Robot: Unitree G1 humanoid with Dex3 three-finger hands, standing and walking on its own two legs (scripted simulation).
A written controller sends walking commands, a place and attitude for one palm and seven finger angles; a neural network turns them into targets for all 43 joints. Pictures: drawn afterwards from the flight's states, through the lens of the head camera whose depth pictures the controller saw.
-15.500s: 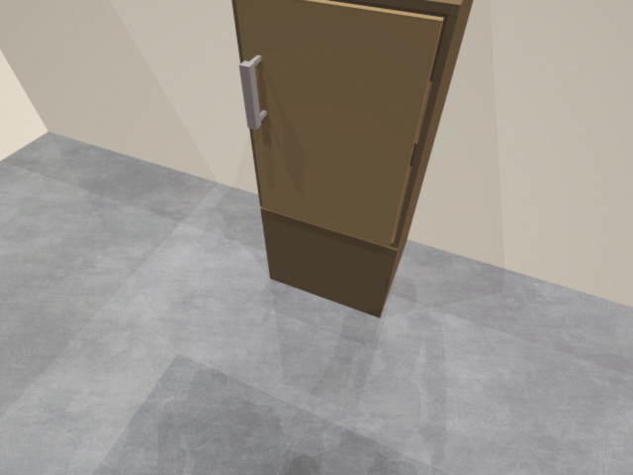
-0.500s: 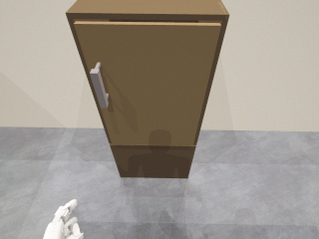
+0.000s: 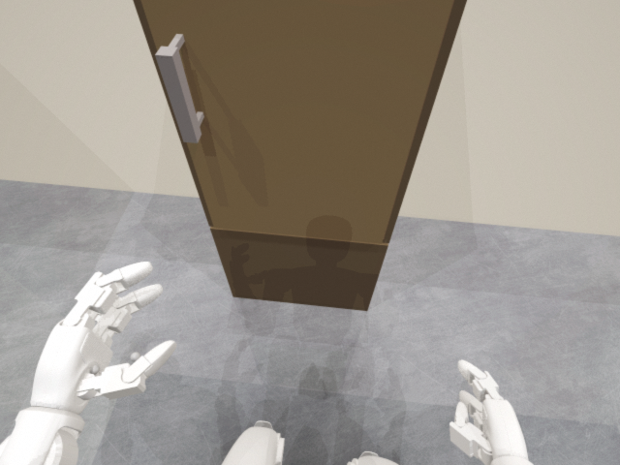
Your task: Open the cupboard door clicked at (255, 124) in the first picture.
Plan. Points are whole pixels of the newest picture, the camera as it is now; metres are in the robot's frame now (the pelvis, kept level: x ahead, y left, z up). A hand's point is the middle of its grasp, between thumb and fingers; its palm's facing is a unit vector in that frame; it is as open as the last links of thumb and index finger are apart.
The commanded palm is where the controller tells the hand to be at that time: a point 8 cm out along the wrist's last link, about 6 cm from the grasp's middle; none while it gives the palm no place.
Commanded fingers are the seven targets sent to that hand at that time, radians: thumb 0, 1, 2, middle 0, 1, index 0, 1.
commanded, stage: raise the hand with hooked fingers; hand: left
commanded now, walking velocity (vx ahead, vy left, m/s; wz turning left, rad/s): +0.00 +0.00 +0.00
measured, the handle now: (185, 90) +0.61 +0.26 +0.13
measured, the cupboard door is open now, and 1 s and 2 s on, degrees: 0 0 0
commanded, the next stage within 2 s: move the hooked fingers beside the handle in 1.44 s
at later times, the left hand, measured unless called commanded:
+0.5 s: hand (91, 290) +0.27 +0.27 +0.10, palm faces +0.01 -1.00 -0.06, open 12.9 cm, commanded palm +0.25 +0.33 +0.11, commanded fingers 0.00 -0.48 0.31 -0.30 -1.18 -0.30 -1.18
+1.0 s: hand (30, 228) +0.31 +0.33 +0.16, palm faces +0.02 -1.00 -0.05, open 13.9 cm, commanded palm +0.27 +0.37 +0.15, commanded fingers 0.00 -0.50 0.30 -0.30 -1.20 -0.30 -1.20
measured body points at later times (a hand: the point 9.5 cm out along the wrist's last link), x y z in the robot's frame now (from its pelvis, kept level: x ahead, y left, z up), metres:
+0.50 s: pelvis +0.01 +0.04 +0.04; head +0.05 +0.05 +0.49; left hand +0.26 +0.32 +0.11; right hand +0.16 -0.22 -0.04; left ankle +0.04 +0.13 -0.66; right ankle -0.01 -0.06 -0.66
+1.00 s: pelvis +0.01 +0.05 +0.06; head +0.03 +0.06 +0.51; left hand +0.30 +0.38 +0.16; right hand +0.16 -0.19 -0.02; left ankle +0.04 +0.13 -0.66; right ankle -0.01 -0.06 -0.66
